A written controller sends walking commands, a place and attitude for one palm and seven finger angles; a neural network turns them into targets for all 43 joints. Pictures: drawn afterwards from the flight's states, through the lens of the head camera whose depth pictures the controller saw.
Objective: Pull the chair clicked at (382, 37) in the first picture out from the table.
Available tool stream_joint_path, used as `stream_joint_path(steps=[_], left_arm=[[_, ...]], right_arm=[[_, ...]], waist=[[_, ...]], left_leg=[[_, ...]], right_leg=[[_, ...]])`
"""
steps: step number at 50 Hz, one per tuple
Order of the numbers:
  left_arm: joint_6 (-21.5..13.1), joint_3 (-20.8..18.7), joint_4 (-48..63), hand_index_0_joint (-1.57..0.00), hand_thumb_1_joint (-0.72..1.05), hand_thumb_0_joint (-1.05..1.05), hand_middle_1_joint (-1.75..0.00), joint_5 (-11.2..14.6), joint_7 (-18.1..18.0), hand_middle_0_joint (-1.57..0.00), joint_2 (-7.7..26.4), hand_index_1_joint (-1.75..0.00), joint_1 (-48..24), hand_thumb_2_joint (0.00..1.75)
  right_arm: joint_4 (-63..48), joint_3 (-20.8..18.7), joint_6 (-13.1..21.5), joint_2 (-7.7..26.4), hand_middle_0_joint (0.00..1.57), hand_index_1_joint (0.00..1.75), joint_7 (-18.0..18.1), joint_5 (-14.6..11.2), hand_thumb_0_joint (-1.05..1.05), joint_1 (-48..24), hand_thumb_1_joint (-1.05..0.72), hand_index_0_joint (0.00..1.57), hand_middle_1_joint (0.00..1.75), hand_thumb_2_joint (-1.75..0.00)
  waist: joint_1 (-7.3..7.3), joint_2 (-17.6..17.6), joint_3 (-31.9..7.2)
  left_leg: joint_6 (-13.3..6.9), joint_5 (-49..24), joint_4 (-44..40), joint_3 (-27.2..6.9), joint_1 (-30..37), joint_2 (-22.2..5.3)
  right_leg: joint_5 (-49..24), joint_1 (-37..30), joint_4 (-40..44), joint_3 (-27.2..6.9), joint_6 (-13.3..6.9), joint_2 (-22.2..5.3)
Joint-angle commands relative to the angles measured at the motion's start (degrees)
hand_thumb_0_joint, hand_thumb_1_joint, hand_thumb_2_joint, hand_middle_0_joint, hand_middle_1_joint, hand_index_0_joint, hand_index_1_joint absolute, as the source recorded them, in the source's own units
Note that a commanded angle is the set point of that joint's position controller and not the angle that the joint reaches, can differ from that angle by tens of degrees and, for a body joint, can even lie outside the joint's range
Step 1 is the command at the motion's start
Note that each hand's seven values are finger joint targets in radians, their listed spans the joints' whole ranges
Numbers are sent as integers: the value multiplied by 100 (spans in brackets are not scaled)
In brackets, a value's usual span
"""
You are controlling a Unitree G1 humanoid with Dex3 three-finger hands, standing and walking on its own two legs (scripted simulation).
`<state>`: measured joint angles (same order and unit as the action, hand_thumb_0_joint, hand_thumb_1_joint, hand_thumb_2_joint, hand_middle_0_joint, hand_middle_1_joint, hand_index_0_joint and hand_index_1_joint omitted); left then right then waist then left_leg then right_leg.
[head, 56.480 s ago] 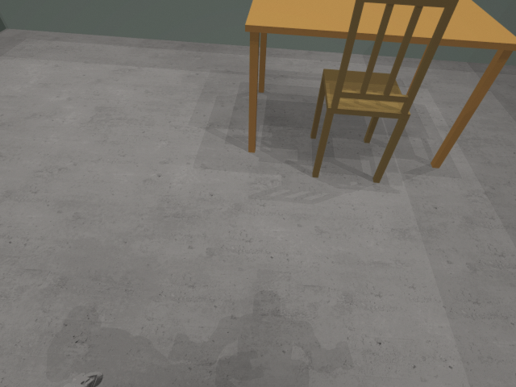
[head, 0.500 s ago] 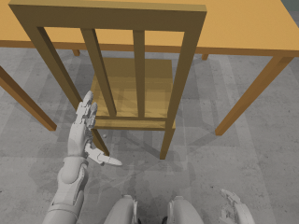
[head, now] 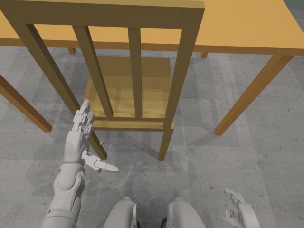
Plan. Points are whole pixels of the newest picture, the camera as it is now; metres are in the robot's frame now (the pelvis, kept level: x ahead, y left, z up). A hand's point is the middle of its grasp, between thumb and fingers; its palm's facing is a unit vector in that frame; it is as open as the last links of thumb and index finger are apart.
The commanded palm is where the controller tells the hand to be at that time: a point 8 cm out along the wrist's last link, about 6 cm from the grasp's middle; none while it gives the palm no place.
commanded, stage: aim the fingers beside a spindle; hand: left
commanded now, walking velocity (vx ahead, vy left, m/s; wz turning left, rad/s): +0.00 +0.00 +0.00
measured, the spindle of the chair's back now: (99, 82) +0.48 +0.16 +0.05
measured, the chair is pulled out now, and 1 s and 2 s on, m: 0.00 0.00 0.00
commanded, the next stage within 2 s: push the fingers through the gap in 0.16 s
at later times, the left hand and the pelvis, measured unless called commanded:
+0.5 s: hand (99, 131) +0.35 +0.15 +0.02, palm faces +0.03 -1.00 -0.05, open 16.9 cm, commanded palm +0.33 +0.19 +0.01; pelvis -0.01 +0.00 -0.01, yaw +0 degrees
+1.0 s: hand (103, 120) +0.39 +0.14 +0.01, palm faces +0.01 -1.00 -0.02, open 16.9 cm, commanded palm +0.37 +0.19 +0.01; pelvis -0.01 +0.01 +0.00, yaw +0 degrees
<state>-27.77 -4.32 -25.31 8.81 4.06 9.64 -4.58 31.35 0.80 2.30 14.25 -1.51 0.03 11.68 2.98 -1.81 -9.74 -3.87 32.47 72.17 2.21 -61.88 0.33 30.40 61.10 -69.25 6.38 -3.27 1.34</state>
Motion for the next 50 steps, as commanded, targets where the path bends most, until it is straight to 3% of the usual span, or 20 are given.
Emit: stream_joint_path(steps=[1,6,8,10,13,15,16,19,21,22,26,27,29,32,35,37,39,43,47,50], left_arm=[[-848,-709,2000,-6,-50,0,-8,57,-205,-6,1128,-8,-1092,30],[-454,243,622,-6,-50,0,-8,9,119,-6,149,-8,-993,30],[-292,327,395,-6,-50,0,-8,60,271,-6,68,-8,-961,30],[-218,187,490,-6,-50,0,-8,117,334,-6,222,-8,-1032,30],[-460,-204,1607,-6,-50,0,-8,112,121,-6,712,-8,-1450,30],[-706,-402,2037,-6,-50,0,-8,48,-160,-6,866,-8,-1529,30],[-801,-575,2030,-6,-50,0,-8,-17,-320,-6,1061,-8,-1594,30],[-890,-255,1289,-6,-50,0,-8,-202,-529,-6,619,-8,-1802,30],[-778,-237,673,-6,-50,0,-8,-274,-489,-6,555,-8,-1690,30],[-688,-107,477,-6,-50,0,-8,-302,-412,-6,455,-8,-1706,30],[-282,-71,364,-6,-50,0,-8,-160,-88,-6,464,-8,-1835,30],[-254,-66,576,-6,-50,0,-8,-84,-41,-6,504,-8,-2098,30],[-287,-302,866,-6,-50,0,-8,40,-42,-6,699,-8,-2202,30],[-519,-575,1033,-6,-50,0,-8,73,-170,-6,945,-8,-2524,30],[-697,-353,589,-6,-50,0,-8,-65,-280,-6,665,-8,-2556,30],[-713,-521,210,-6,-50,0,-8,-153,-292,-6,803,-8,-2408,30],[-617,-383,-189,-6,-50,0,-8,-219,-219,-6,709,-8,-2498,30],[-485,-330,-257,-6,-50,0,-8,-177,-97,-6,702,-8,-3118,30],[-688,-542,310,-6,-50,0,-8,-78,-199,-6,909,-8,-3702,30],[-802,-683,-61,-6,-50,0,-8,-152,-312,-6,1029,-8,-3816,30]], right_arm=[[-632,-302,315,719,20,30,56,35,0,125,-90,20,30,-90],[-488,-284,314,814,20,30,35,-40,0,79,-90,20,30,-90],[-519,-306,292,877,20,30,40,-89,0,89,-90,20,30,-90],[-600,-325,270,904,20,30,66,-114,0,89,-90,20,30,-90],[-686,-343,305,831,20,30,92,-42,0,102,-90,20,30,-90],[-653,-331,344,750,20,30,69,32,0,132,-90,20,30,-90],[-580,-319,343,760,20,30,69,62,0,160,-90,20,30,-90],[-426,-298,323,726,20,30,7,98,0,103,-90,20,30,-90],[-405,-304,288,780,20,30,-12,85,0,124,-90,20,30,-90],[-417,-301,261,807,20,30,-20,67,0,105,-90,20,30,-90],[-534,-325,153,905,20,30,10,-21,0,200,-90,20,30,-90],[-531,-322,140,899,20,30,34,-39,0,216,-90,20,30,-90],[-532,-324,148,861,20,30,76,-42,0,239,-90,20,30,-90],[-444,-298,215,807,20,30,117,4,0,258,-90,20,30,-90],[-287,-288,256,774,20,30,61,50,0,308,-90,20,30,-90],[-252,-307,242,814,20,30,40,68,0,347,-90,20,30,-90],[-248,-308,183,850,20,30,7,44,0,391,-90,20,30,-90],[-288,-325,111,894,20,30,9,8,0,439,-90,20,30,-90],[-264,-352,160,881,20,30,50,42,0,506,-90,20,30,-90],[-136,-332,177,875,20,30,52,71,0,543,-90,20,30,-90]], waist=[[-67,-185,-2529],[305,179,-1396],[251,272,-1410],[172,347,-1656],[-40,-239,-2465],[-109,-459,-2711],[-82,-406,-2620],[164,-77,-1958],[193,175,-1783],[206,76,-1761],[130,-85,-2170],[173,-24,-2356],[85,-57,-2577],[85,-93,-2556],[209,-35,-2154],[163,-20,-2046],[241,45,-1837],[301,-121,-2045],[277,-444,-2746],[322,-263,-2523]], left_leg=[[246,-2463,-927,-573,1613,-51],[207,-1529,-949,-633,1084,-50],[209,-1304,-979,-648,1029,-32],[198,-1355,-980,-638,1053,-19],[256,-2027,-975,-642,1658,-32],[312,-2453,-916,-671,1927,-45],[337,-2534,-884,-713,1861,-70],[300,-1993,-768,-740,1384,-82],[251,-1569,-765,-710,1045,-51],[249,-1448,-786,-680,1017,-35],[266,-1624,-958,-682,1370,-34],[259,-1778,-950,-689,1461,-38],[269,-2012,-955,-669,1573,-37],[263,-2114,-888,-641,1478,-36],[271,-1981,-842,-658,1347,-52],[274,-1890,-829,-625,1171,-40],[275,-1685,-875,-621,1041,-36],[263,-1630,-915,-642,1221,-26],[320,-2125,-880,-714,1818,-62],[317,-1984,-840,-715,1552,-67]], right_leg=[[-2059,-1711,796,-615,144,-29],[-1234,-1005,978,-508,157,-26],[-1023,-992,1021,-506,141,-42],[-1075,-1127,1016,-524,135,-59],[-1547,-1339,835,-543,115,-76],[-1792,-1327,714,-526,115,-63],[-1797,-1207,634,-495,111,-40],[-1390,-771,603,-462,145,-33],[-1123,-778,665,-480,145,-21],[-1063,-778,707,-500,141,-36],[-1211,-1021,823,-491,111,-31],[-1385,-1141,834,-504,129,-41],[-1600,-1365,852,-544,143,-33],[-1721,-1398,791,-579,158,-28],[-1555,-1073,754,-528,157,-20],[-1492,-1037,725,-527,139,-19],[-1357,-969,785,-520,132,-25],[-1261,-935,846,-538,124,-22],[-1555,-958,767,-531,135,-16],[-1463,-908,738,-541,152,3]])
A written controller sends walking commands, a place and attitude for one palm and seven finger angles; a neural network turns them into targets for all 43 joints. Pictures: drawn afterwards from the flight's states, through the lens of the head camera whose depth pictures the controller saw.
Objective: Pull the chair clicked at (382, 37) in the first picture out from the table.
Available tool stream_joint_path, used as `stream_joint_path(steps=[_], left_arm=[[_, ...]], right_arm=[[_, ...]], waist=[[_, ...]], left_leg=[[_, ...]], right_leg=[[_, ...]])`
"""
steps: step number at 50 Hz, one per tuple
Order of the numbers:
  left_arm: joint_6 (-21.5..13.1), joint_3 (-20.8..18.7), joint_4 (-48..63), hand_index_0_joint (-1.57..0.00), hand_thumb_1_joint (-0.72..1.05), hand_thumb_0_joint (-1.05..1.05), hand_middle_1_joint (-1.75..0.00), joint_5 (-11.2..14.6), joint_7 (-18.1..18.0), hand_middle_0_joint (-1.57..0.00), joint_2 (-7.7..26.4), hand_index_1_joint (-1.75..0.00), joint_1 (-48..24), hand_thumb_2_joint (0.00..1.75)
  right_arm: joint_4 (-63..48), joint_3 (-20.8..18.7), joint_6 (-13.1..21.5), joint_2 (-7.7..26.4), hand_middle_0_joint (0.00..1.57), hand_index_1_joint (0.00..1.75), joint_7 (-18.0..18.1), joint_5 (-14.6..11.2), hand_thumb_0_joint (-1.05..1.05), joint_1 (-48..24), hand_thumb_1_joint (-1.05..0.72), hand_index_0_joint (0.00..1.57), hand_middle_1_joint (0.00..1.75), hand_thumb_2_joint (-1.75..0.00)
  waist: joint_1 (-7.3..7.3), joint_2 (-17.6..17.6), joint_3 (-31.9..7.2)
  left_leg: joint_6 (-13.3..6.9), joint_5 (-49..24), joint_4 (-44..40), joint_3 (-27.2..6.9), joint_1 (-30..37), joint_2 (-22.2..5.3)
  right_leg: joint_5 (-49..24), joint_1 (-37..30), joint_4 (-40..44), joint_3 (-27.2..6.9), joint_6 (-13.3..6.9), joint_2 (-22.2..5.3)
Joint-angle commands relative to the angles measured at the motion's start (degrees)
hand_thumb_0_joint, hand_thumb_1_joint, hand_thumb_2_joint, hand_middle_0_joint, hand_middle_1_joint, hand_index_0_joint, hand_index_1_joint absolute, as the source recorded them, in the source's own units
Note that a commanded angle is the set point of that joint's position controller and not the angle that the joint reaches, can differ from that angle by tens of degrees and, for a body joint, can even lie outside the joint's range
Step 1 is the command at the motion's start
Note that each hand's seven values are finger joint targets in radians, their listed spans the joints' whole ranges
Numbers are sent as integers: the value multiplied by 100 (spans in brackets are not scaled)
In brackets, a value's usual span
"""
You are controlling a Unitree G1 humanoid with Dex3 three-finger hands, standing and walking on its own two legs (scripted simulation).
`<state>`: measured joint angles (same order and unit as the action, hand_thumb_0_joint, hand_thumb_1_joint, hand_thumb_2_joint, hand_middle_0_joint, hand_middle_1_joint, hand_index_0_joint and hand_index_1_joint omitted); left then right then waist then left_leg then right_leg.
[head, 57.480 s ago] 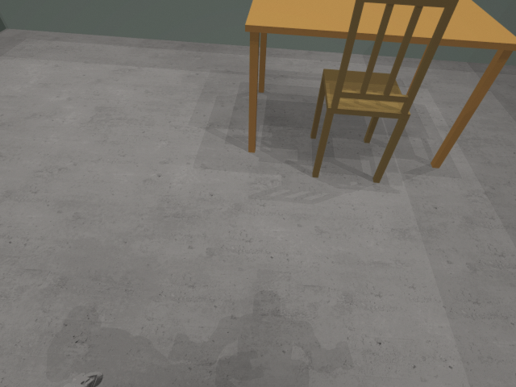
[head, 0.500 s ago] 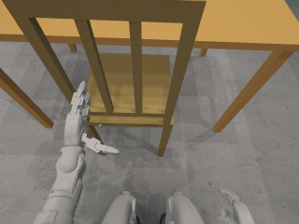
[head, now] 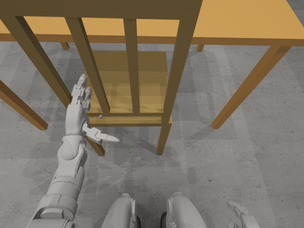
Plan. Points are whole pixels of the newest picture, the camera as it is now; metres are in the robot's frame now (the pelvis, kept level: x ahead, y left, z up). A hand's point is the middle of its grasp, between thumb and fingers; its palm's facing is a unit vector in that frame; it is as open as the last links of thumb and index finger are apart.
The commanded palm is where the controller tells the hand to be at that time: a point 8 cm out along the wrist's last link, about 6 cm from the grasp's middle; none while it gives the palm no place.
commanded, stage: push the fingers through the gap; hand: left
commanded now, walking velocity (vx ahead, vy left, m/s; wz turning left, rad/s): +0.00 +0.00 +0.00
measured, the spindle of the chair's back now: (94, 77) +0.49 +0.16 +0.06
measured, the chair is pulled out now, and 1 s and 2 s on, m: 0.00 0.00 0.00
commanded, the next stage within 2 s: hook a spindle and tug to test in 0.86 s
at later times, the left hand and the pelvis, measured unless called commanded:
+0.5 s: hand (101, 96) +0.46 +0.14 +0.02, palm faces +0.04 -1.00 -0.03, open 16.9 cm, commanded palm +0.43 +0.18 +0.02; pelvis +0.00 +0.01 +0.00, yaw -1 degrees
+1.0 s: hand (105, 95) +0.46 +0.13 +0.02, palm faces +0.05 -1.00 -0.04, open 16.9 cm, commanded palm +0.44 +0.18 +0.02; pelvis +0.01 +0.00 +0.00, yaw -1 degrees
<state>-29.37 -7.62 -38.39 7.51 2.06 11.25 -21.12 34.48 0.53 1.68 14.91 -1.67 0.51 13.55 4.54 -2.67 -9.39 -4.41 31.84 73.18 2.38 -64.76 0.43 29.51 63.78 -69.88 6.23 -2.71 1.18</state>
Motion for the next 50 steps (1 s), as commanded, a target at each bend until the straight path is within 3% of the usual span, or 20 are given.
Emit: stream_joint_path(steps=[1,4,8,9,12,14,17,20,27,30,31,32,37,38,41,45,48,50], left_arm=[[-639,-386,983,-6,-50,0,-8,-64,-145,-6,889,-8,-2255,30],[-552,-476,177,-6,-50,0,-8,-181,-129,-6,938,-8,-2371,30],[-454,-559,58,-6,-50,0,-8,-162,10,-6,981,-8,-2346,30],[-452,-471,137,-6,-50,0,-8,-110,56,-6,873,-8,-2474,30],[-548,-695,305,-6,-50,0,-8,-13,114,-6,1159,-8,-2718,30],[-628,-571,305,-6,-50,0,-8,-32,99,-6,1012,-8,-2977,30],[-755,-716,179,-6,-50,0,-8,-149,-1,-6,1242,-8,-3304,30],[-750,-531,-331,-6,-50,0,-8,-275,-60,-6,1005,-8,-3515,30],[-699,-701,-784,-6,-50,0,-8,-350,-111,-6,1097,-8,-3527,30],[-732,-823,-617,-6,-50,0,-8,-335,-170,-6,1186,-8,-3403,30],[-740,-804,-604,-6,-50,0,-8,-326,-200,-6,1125,-8,-3366,30],[-758,-939,-618,-6,-50,0,-8,-343,-245,-6,1295,-8,-3337,30],[-928,-856,-287,-6,-50,0,-8,-439,-312,-6,1280,-8,-3484,30],[-922,-650,-394,-6,-50,0,-8,-443,-290,-6,1031,-8,-3454,30],[-941,-592,-569,-6,-50,0,-8,-452,-262,-6,1001,-8,-3659,30],[-908,-752,-719,-6,-50,0,-8,-429,-221,-6,1161,-8,-3520,30],[-888,-762,-883,-6,-50,0,-8,-406,-185,-6,1149,-8,-3553,30],[-902,-769,-953,-10,-50,0,-19,-426,-173,-10,1184,-19,-3705,30]], right_arm=[[-404,-300,233,824,20,30,67,32,0,390,-90,20,30,-90],[-318,-285,173,842,20,30,48,33,0,459,-90,20,30,-90],[-434,-301,84,864,20,30,-2,26,0,558,-90,20,30,-90],[-437,-303,73,855,20,30,-14,24,0,571,-90,20,30,-90],[-418,-313,53,876,20,30,-3,25,0,635,-90,20,30,-90],[-357,-315,58,850,20,30,-9,32,0,674,-90,20,30,-90],[-242,-317,47,883,20,30,-2,65,0,742,-90,20,30,-90],[-140,-330,2,892,20,30,-29,93,0,811,-90,20,30,-90],[-203,-345,-178,951,20,30,-105,126,0,937,-90,20,30,-90],[-251,-352,-265,918,20,30,-142,129,0,946,-90,20,30,-90],[-282,-347,-280,911,20,30,-149,135,0,955,-90,20,30,-90],[-273,-340,-308,913,20,30,-152,128,0,951,-90,20,30,-90],[-278,-342,-349,866,20,30,-160,144,0,928,-90,20,30,-90],[-262,-336,-350,832,20,30,-172,136,0,920,-90,20,30,-90],[-192,-347,-345,866,20,30,-161,130,0,937,-90,20,30,-90],[-184,-332,-359,870,20,30,-145,145,0,932,-90,20,30,-90],[-196,-314,-368,854,20,30,-138,140,0,899,-90,20,30,-90],[-193,-302,-367,843,20,30,-134,141,0,883,-90,20,30,-90]], waist=[[231,-47,-2458],[311,237,-2070],[162,-160,-2555],[202,-226,-2632],[216,-65,-2847],[315,-95,-2741],[328,-309,-2646],[472,-289,-2399],[365,-421,-2805],[302,-287,-2954],[341,-194,-2983],[291,-162,-2893],[325,-337,-2907],[396,-212,-2784],[495,-206,-2530],[395,-259,-2638],[423,-144,-2574],[436,-151,-2489]], left_leg=[[341,-1837,-908,-735,1726,-69],[302,-1485,-887,-670,1219,-41],[338,-1863,-941,-622,1528,-28],[349,-2012,-932,-628,1677,-40],[334,-2187,-872,-630,1685,-63],[339,-2199,-876,-676,1784,-83],[377,-2169,-871,-717,1850,-98],[401,-2040,-877,-784,1840,-119],[487,-2455,-923,-903,2176,-155],[461,-2616,-901,-810,2140,-137],[446,-2684,-882,-801,2118,-138],[441,-2609,-903,-775,2002,-134],[417,-2557,-889,-721,2045,-128],[404,-2509,-898,-724,2016,-132],[384,-2173,-910,-757,1944,-135],[359,-2187,-896,-668,1815,-83],[327,-2063,-869,-648,1670,-69],[302,-1902,-844,-622,1498,-42]], right_leg=[[-1315,-1086,793,-511,101,29],[-1136,-1093,828,-542,111,20],[-1460,-1294,802,-550,66,22],[-1569,-1279,810,-537,68,32],[-1766,-1440,794,-574,93,47],[-1720,-1268,806,-542,104,61],[-1562,-1012,752,-511,89,60],[-1351,-687,766,-452,89,70],[-1484,-634,666,-372,58,79],[-1705,-931,700,-418,70,102],[-1794,-963,694,-416,84,106],[-1785,-1037,709,-431,85,101],[-1839,-1089,736,-489,87,105],[-1816,-1062,766,-474,96,112],[-1538,-850,819,-470,93,112],[-1647,-1076,826,-513,85,104],[-1615,-1092,830,-532,99,98],[-1526,-1127,839,-564,96,96]])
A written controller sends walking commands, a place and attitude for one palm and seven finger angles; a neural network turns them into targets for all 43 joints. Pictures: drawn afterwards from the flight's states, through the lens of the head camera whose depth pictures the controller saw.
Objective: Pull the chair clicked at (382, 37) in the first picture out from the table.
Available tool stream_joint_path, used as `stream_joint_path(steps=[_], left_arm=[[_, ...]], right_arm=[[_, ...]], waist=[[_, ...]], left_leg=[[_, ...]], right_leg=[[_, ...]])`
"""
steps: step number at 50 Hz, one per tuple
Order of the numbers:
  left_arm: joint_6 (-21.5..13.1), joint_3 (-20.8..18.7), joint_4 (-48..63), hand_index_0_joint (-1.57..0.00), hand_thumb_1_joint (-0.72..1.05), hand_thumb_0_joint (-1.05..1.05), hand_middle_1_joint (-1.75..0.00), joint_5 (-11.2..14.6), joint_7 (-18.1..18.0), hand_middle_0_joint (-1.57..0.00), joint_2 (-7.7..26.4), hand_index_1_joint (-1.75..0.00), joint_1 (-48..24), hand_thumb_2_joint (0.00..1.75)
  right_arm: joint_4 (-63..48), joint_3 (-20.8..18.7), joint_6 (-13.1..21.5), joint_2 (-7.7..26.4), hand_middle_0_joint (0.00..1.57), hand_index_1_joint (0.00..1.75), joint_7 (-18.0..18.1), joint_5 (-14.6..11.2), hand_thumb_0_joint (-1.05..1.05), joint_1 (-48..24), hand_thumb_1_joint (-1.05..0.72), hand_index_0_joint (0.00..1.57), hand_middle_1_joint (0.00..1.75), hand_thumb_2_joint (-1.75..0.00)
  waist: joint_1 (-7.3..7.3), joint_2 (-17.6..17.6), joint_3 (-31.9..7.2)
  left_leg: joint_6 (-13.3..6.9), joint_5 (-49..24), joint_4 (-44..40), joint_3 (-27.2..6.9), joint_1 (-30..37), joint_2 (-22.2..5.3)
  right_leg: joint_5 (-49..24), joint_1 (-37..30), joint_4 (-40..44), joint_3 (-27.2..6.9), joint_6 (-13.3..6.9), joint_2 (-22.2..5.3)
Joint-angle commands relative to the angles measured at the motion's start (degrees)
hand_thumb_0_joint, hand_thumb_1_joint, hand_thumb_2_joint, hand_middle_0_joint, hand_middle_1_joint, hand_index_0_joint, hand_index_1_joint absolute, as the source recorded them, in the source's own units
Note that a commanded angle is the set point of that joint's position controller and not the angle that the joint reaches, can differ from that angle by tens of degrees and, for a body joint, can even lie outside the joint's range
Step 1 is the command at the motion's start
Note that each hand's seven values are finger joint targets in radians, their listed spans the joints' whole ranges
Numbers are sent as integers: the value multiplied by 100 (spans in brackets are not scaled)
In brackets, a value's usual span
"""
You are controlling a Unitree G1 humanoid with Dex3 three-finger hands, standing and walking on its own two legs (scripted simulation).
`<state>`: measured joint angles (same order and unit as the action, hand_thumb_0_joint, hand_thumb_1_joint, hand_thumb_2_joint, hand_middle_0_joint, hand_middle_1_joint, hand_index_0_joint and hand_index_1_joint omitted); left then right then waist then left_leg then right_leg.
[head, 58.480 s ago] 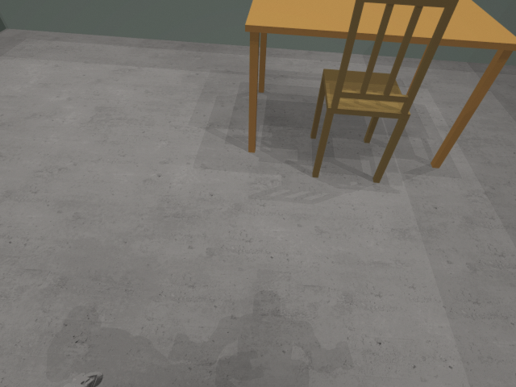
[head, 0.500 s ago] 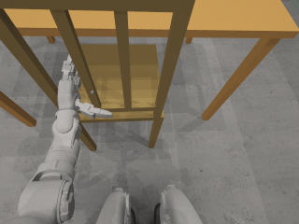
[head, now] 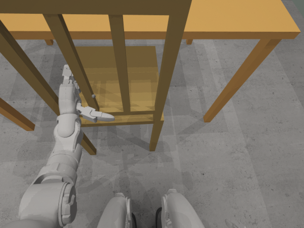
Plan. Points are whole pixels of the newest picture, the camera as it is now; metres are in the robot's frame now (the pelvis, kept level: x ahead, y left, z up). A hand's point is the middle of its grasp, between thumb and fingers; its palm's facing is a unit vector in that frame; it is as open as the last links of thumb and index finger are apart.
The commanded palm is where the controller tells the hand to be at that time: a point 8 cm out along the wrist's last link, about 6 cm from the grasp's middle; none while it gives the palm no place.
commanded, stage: hook a spindle and tug to test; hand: left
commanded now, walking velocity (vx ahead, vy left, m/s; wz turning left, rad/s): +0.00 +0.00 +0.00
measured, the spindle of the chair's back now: (81, 77) +0.48 +0.16 +0.06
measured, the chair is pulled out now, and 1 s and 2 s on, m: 0.00 0.00 0.05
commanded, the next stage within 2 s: step backward, pulling the chair out in 1.46 s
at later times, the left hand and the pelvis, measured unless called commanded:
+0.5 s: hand (93, 96) +0.45 +0.14 +0.02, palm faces +0.07 -1.00 -0.03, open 12.3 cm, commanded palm +0.42 +0.18 +0.02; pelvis +0.00 +0.00 +0.00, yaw +0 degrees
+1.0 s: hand (93, 96) +0.45 +0.14 +0.02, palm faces +0.07 -1.00 -0.01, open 5.4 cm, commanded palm +0.41 +0.18 +0.02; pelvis +0.00 +0.01 +0.00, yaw +0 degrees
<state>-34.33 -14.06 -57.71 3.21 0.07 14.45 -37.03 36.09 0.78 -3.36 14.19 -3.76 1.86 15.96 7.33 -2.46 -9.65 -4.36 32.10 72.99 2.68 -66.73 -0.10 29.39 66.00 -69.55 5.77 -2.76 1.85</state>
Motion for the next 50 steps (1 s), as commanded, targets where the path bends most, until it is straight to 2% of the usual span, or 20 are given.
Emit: stream_joint_path(steps=[1,5,6,8,11,13,15,16,19,20,23,26,28,31,36,38,42,43,47,50], left_arm=[[-443,-157,1025,-11,-50,0,-24,3,24,-11,930,-24,-2258,30],[-536,-305,1240,-18,-50,0,-46,39,60,-18,1110,-46,-2088,30],[-538,-131,1303,-20,-50,0,-52,44,87,-20,920,-52,-2140,30],[-479,-35,1209,-24,-50,0,-63,59,125,-24,756,-63,-1933,30],[-376,-52,1089,-29,-50,0,-79,74,147,-29,820,-79,-2037,30],[-337,5,1158,-32,-50,0,-90,89,143,-32,724,-90,-1946,30],[-331,-51,1236,-36,-39,0,-101,152,120,-36,755,-101,-1994,35],[-372,-199,1307,-38,-33,0,-107,160,87,-38,938,-107,-2015,37],[-452,-185,1514,-43,-16,0,-123,135,51,-43,909,-123,-1956,44],[-457,-203,1460,-45,-11,0,-129,110,39,-45,946,-129,-1879,47],[-461,-43,1411,-50,6,0,-145,69,46,-50,763,-145,-1789,54],[-406,-47,1326,-50,23,0,-145,85,51,-50,719,-145,-1743,61],[-391,-95,1385,-50,34,0,-145,119,76,-50,793,-145,-1666,66],[-403,124,1621,-50,51,0,-145,148,99,-50,533,-145,-1772,73],[-385,197,1485,-50,79,0,-145,98,36,-50,474,-145,-1788,85],[-408,45,1420,-50,90,0,-145,55,0,-50,689,-145,-1846,90],[-412,240,1395,-50,90,0,-145,25,15,-50,431,-145,-1810,90],[-398,108,1391,-50,90,0,-145,44,9,-50,551,-145,-1646,90],[-335,288,1727,-50,90,0,-145,48,22,-50,373,-145,-1291,90],[-244,340,1786,-50,90,0,-145,42,-2,-50,321,-145,-1049,90]], right_arm=[[-367,-328,145,927,20,30,89,6,0,663,-90,20,30,-90],[-400,-334,163,916,20,30,90,21,0,648,-90,20,30,-90],[-424,-335,165,897,20,30,86,15,0,643,-90,20,30,-90],[-393,-350,156,890,20,30,61,2,0,619,-90,20,30,-90],[-382,-345,125,925,20,30,83,-12,0,666,-90,20,30,-90],[-414,-359,123,919,20,30,76,-30,0,631,-90,20,30,-90],[-400,-361,135,914,20,30,82,-32,0,626,-90,20,30,-90],[-413,-359,143,934,20,30,100,-22,0,649,-90,20,30,-90],[-410,-348,167,884,20,30,84,2,0,625,-90,20,30,-90],[-406,-349,170,888,20,30,82,3,0,627,-90,20,30,-90],[-399,-344,176,866,20,30,64,0,0,604,-90,20,30,-90],[-422,-356,172,890,20,30,59,-7,0,612,-90,20,30,-90],[-443,-356,172,904,20,30,60,-13,0,601,-90,20,30,-90],[-466,-379,188,892,20,30,55,-23,0,595,-90,20,30,-90],[-432,-373,194,900,20,30,49,-21,0,605,-90,20,30,-90],[-403,-376,186,926,20,30,57,-6,0,614,-90,20,30,-90],[-417,-388,175,907,20,30,35,-7,0,610,-90,20,30,-90],[-426,-392,158,931,20,30,33,-7,0,628,-90,20,30,-90],[-518,-413,114,911,20,30,2,-30,0,601,-90,20,30,-90],[-548,-411,79,897,20,30,-12,-47,0,578,-90,20,30,-90]], waist=[[187,-164,-2487],[56,-238,-2961],[116,-396,-2983],[99,-393,-2874],[193,-100,-2655],[134,-309,-2694],[145,-139,-2731],[128,-105,-2723],[59,-297,-2870],[68,-139,-2887],[95,-291,-2707],[121,-116,-2631],[67,-154,-2651],[100,-338,-2822],[133,-239,-2594],[115,-215,-2608],[142,-327,-2613],[62,-276,-2644],[-19,-473,-2870],[-18,-239,-2728]], left_leg=[[293,-1956,-821,-677,1748,-3],[297,-2267,-748,-619,1836,17],[313,-2402,-747,-641,1964,6],[324,-2393,-745,-632,1994,-3],[283,-2203,-781,-643,1770,-1],[308,-2209,-814,-638,1883,-2],[286,-2151,-797,-610,1840,11],[290,-2239,-804,-626,1851,2],[299,-2407,-774,-579,1891,21],[294,-2372,-764,-584,1835,13],[317,-2380,-792,-595,1902,1],[301,-2200,-814,-605,1836,-1],[311,-2189,-850,-601,1792,10],[357,-2474,-855,-690,2213,-34],[354,-2263,-885,-721,2097,-38],[353,-2222,-861,-716,2028,-34],[383,-2329,-864,-761,2212,-52],[414,-2389,-903,-792,2227,-56],[493,-2833,-929,-824,2572,-100],[454,-2721,-949,-789,2434,-100]], right_leg=[[-1530,-1299,780,-518,99,28],[-1882,-1635,724,-583,97,22],[-1957,-1516,686,-553,97,24],[-1901,-1435,726,-531,103,27],[-1828,-1492,766,-524,112,27],[-1771,-1415,788,-519,104,18],[-1774,-1537,840,-547,119,28],[-1848,-1549,806,-539,111,30],[-2028,-1661,769,-567,112,15],[-2027,-1703,757,-569,117,25],[-1967,-1519,758,-533,109,25],[-1801,-1489,798,-520,108,33],[-1821,-1599,807,-537,101,25],[-1853,-1346,760,-463,93,32],[-1645,-1212,777,-438,92,40],[-1642,-1239,764,-462,93,31],[-1619,-1065,741,-419,84,33],[-1627,-1122,720,-390,70,29],[-1792,-1096,685,-350,59,32],[-1808,-1217,749,-362,69,46]])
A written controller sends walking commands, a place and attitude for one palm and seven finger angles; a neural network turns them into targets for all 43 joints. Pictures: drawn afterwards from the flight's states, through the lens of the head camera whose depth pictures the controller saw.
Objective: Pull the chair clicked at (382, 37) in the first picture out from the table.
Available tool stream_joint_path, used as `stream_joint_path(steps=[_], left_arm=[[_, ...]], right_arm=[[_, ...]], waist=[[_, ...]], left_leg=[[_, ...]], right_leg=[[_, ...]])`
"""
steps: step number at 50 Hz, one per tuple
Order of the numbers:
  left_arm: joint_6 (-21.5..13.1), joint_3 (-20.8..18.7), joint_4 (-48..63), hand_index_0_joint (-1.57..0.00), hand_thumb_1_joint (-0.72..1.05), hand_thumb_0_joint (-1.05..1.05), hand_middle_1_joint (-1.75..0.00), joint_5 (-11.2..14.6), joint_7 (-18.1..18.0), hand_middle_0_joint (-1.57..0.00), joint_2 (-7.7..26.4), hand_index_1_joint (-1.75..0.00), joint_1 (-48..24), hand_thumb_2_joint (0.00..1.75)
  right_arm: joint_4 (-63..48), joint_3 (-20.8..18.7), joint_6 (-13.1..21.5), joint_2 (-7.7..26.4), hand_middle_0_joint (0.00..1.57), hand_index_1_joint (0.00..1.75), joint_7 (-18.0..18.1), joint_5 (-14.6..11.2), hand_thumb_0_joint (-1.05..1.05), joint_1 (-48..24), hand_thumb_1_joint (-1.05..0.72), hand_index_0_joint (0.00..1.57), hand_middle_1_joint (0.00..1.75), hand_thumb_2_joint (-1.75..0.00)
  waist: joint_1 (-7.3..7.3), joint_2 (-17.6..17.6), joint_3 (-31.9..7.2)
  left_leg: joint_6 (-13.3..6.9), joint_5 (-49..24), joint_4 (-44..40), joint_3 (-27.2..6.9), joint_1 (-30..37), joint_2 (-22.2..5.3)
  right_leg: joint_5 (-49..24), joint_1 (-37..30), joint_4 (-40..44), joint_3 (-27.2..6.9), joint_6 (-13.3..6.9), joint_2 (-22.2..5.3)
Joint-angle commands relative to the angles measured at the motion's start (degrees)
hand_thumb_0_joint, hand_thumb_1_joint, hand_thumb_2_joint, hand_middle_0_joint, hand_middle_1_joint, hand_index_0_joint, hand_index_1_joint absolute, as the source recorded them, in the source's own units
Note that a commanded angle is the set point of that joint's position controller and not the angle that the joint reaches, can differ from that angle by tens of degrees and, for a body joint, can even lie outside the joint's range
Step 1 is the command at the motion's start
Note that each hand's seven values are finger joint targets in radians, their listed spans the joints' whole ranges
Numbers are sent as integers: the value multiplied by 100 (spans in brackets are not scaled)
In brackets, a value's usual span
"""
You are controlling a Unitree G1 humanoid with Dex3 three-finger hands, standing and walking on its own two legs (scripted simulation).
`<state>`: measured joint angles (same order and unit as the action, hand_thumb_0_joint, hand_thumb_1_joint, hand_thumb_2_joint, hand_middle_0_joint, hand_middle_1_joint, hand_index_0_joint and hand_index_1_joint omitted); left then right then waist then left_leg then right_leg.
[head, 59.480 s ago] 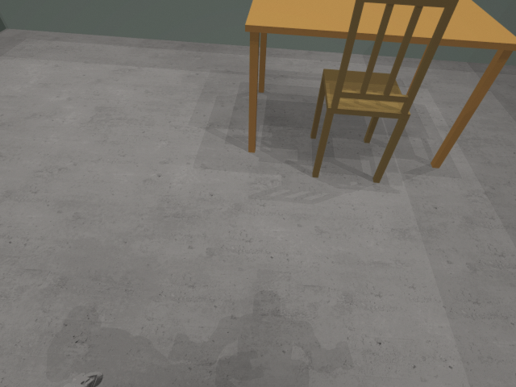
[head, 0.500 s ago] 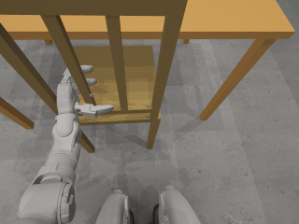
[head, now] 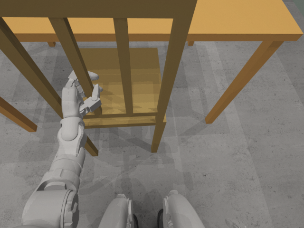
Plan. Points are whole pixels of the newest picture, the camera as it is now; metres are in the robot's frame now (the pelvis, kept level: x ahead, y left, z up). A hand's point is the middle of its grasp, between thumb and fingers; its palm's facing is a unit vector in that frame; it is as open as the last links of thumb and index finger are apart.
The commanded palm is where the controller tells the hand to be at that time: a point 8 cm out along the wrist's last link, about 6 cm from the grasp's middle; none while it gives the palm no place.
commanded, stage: hook a spindle and tug to test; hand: left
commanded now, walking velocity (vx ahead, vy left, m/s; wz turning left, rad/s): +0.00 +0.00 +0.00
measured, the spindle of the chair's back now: (84, 79) +0.48 +0.16 +0.06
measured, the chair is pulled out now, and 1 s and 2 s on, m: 0.00 0.05 0.20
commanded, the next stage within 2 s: step backward, pulling the chair out in 0.46 s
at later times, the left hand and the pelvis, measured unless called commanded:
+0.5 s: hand (98, 109) +0.41 +0.13 +0.02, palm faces +0.06 -1.00 -0.01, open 5.5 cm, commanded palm +0.38 +0.17 +0.02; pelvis +0.02 +0.00 +0.01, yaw +0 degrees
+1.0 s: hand (100, 113) +0.39 +0.12 +0.04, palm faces -0.03 -0.99 -0.13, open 5.4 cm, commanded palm +0.37 +0.17 +0.04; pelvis +0.03 +0.00 +0.10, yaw -1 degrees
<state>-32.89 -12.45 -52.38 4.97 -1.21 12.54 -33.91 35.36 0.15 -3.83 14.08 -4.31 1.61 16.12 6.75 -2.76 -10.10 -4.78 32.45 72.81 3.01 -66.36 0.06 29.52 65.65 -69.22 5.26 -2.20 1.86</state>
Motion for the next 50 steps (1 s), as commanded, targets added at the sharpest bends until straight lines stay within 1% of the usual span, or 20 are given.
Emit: stream_joint_path(steps=[1,2,4,7,9,13,18,23,26,27,28,29,30,32,35,37,38,41,45,50], left_arm=[[-373,203,1287,-50,90,0,-145,-115,117,-50,462,-145,-1342,90],[-374,85,1375,-50,90,0,-145,-108,97,-50,595,-145,-1157,90],[-355,249,1596,-50,90,0,-145,-81,107,-50,423,-145,-1016,90],[-328,139,1739,-50,90,0,-145,-50,111,-50,546,-145,-537,90],[-313,359,1848,-50,90,0,-145,-50,127,-50,324,-145,-478,90],[-322,454,2252,-50,90,0,-145,-22,111,-50,261,-145,-182,90],[-265,641,2514,-50,90,0,-145,-3,96,-50,71,-145,205,90],[-253,600,2764,-50,90,0,-145,1,81,-50,174,-145,391,90],[-273,681,2712,-50,90,0,-145,-44,76,-50,170,-145,12,90],[-264,588,2625,-50,90,0,-145,-35,77,-50,199,-145,137,90],[-290,737,2861,-50,90,0,-145,-51,67,-50,162,-145,-401,90],[366,127,3872,-50,90,0,-145,-416,-341,-50,1840,-145,-1192,90],[735,422,4080,-50,90,0,-145,-375,-472,-50,1415,-145,-1157,90],[1195,582,3710,-50,90,0,-145,-332,-560,-50,1072,-145,-466,90],[1796,1028,2214,-50,90,0,-145,-367,-597,-50,512,-145,280,90],[1900,990,1826,-50,90,0,-145,-390,-631,-50,624,-145,3,90],[1908,984,1646,-50,90,0,-145,-381,-638,-50,650,-145,-169,90],[1793,991,1313,-50,90,0,-145,-381,-576,-50,718,-145,-531,90],[1724,1127,903,-50,90,0,-145,-392,-463,-50,540,-145,-400,90],[1649,1124,972,-50,90,0,-145,-367,-369,-50,474,-145,-142,90]], right_arm=[[-503,-340,122,901,20,30,46,-21,0,561,-90,20,30,-90],[-524,-343,119,908,20,30,41,-29,0,556,-90,20,30,-90],[-578,-346,117,878,20,30,23,-36,0,516,-90,20,30,-90],[-634,-341,119,871,20,30,23,-57,0,513,-90,20,30,-90],[-640,-339,125,836,20,30,10,-63,0,480,-90,20,30,-90],[-686,-365,148,830,20,30,1,-69,0,468,-90,20,30,-90],[-723,-381,177,791,20,30,-1,-75,0,446,-90,20,30,-90],[-717,-383,225,773,20,30,32,-78,0,395,-90,20,30,-90],[-656,-356,256,768,20,30,77,-67,0,345,-90,20,30,-90],[-659,-361,270,759,20,30,77,-68,0,342,-90,20,30,-90],[-656,-352,280,771,20,30,95,-74,0,296,-90,20,30,-90],[-1058,-424,-137,781,20,30,321,-370,0,561,-90,20,30,-90],[-1191,-424,-210,656,20,30,522,-447,0,631,-90,20,30,-90],[-1195,-311,-261,615,20,30,713,-476,0,430,-90,20,30,-90],[-915,-191,-442,625,20,30,884,-500,0,333,-90,20,30,-90],[-807,-190,-469,711,20,30,965,-489,0,332,-90,20,30,-90],[-743,-190,-474,735,20,30,1001,-482,0,379,-90,20,30,-90],[-589,-219,-449,760,20,30,1075,-436,0,413,-90,20,30,-90],[-426,-259,-401,738,20,30,1048,-381,0,413,-90,20,30,-90],[-385,-290,-303,727,20,30,973,-299,0,258,-90,20,30,-90]], waist=[[75,-110,-2637],[-20,-182,-2651],[-7,-164,-2725],[-137,-178,-2701],[-65,-179,-2533],[-142,-370,-2654],[-160,-209,-2598],[-181,-94,-2624],[-63,-75,-2389],[-119,-63,-2383],[-6,-189,-2436],[-278,-451,-3802],[-159,-655,-3563],[-173,-698,-3107],[-140,227,-1793],[-170,322,-1538],[-172,339,-1521],[-201,-240,-1468],[-241,-805,-1427],[-328,-962,-1337]], left_leg=[[463,-2764,-931,-792,2338,-105],[473,-2830,-958,-776,2330,-100],[463,-2878,-959,-754,2386,-105],[477,-3062,-994,-708,2346,-97],[474,-3064,-994,-705,2390,-121],[541,-3492,-988,-751,2673,-160],[527,-3727,-980,-748,2692,-165],[485,-3678,-938,-687,2584,-134],[443,-3344,-882,-681,2365,-104],[436,-3263,-881,-657,2306,-88],[446,-3189,-896,-689,2416,-95],[384,-2911,-2098,-552,4130,-148],[323,-3126,-2377,-457,4529,-76],[332,-3544,-2582,-600,4494,-175],[231,-3216,-3081,-707,3898,-393],[230,-3673,-3361,-725,4142,-522],[240,-3964,-3454,-716,4332,-570],[295,-5057,-3661,-763,4995,-740],[354,-6285,-3895,-1009,5945,-1016],[461,-7075,-4101,-1049,6603,-1209]], right_leg=[[-1880,-1251,733,-310,22,50],[-1934,-1353,733,-324,12,48],[-2006,-1415,755,-329,21,49],[-2182,-1607,748,-348,6,46],[-2167,-1506,784,-334,19,48],[-2281,-1453,740,-311,8,40],[-2469,-1568,747,-307,25,34],[-2649,-1744,745,-355,34,16],[-2532,-1633,729,-384,36,6],[-2506,-1669,719,-385,35,5],[-2438,-1592,746,-385,42,-14],[-2781,-3939,1919,-997,-14,-428],[-3634,-4257,2213,-972,21,-443],[-4070,-4016,2243,-908,62,-485],[-4072,-4253,2657,-888,218,-612],[-4345,-4454,2946,-911,270,-647],[-4582,-4537,3051,-913,273,-681],[-4749,-4549,3270,-907,223,-701],[-3340,-4220,3422,-849,155,-543],[-2563,-4145,3583,-795,113,-419]])
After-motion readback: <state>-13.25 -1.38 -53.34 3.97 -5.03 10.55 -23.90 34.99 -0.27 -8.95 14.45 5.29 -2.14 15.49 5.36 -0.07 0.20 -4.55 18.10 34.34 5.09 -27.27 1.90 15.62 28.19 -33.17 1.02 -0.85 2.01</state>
